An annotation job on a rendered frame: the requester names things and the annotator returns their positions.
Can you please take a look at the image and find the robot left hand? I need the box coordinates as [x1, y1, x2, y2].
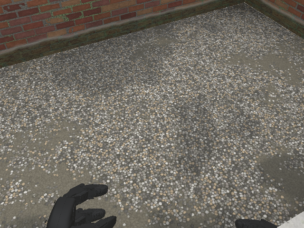
[45, 183, 117, 228]

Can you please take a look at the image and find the robot right hand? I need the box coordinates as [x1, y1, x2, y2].
[235, 218, 277, 228]

